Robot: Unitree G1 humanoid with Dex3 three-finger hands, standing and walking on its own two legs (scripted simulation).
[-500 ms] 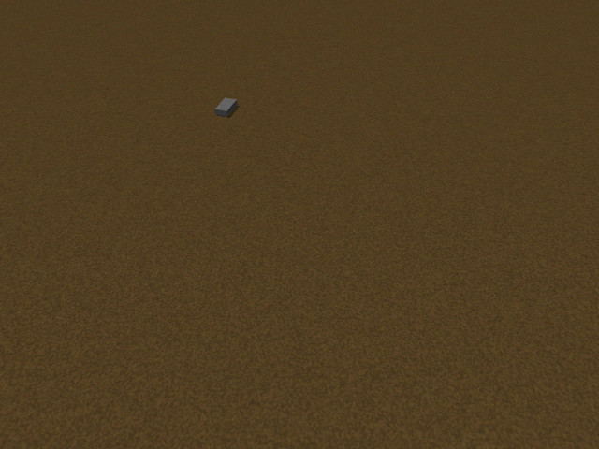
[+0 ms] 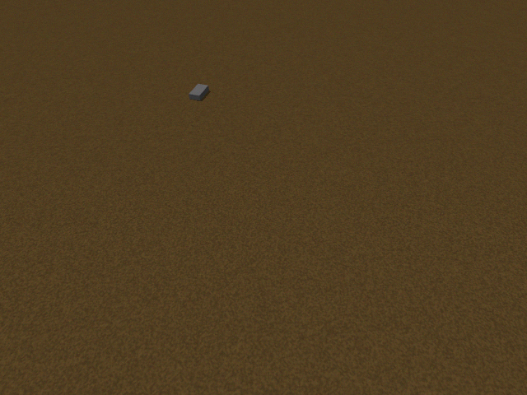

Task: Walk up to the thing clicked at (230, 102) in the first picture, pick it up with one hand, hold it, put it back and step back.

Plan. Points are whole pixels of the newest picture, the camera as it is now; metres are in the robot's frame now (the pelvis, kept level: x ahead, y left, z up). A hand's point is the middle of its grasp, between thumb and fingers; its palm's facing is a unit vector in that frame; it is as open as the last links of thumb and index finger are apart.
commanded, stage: stand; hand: left
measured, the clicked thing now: (199, 92) +2.27 +0.55 -0.76
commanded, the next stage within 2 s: walk up in 0.62 s
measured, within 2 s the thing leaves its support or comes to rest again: neither
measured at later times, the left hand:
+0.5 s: hand out of the picture +0.08 +0.25 -0.16, palm faces -0.01 -0.94 -0.34, open 7.4 cm
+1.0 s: hand out of the picture +0.13 +0.42 -0.18, palm faces +0.35 -0.87 -0.34, open 7.4 cm
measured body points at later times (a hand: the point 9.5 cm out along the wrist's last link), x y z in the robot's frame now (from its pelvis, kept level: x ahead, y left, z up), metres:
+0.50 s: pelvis +0.01 +0.00 +0.00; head +0.01 +0.00 +0.45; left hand +0.08 +0.30 -0.13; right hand +0.08 -0.30 -0.13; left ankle +0.01 +0.12 -0.75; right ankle +0.01 -0.12 -0.75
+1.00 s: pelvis +0.10 +0.08 -0.04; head +0.03 +0.12 +0.40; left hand +0.11 +0.47 -0.16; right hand +0.29 -0.27 -0.07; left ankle +0.14 +0.21 -0.75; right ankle +0.01 -0.11 -0.74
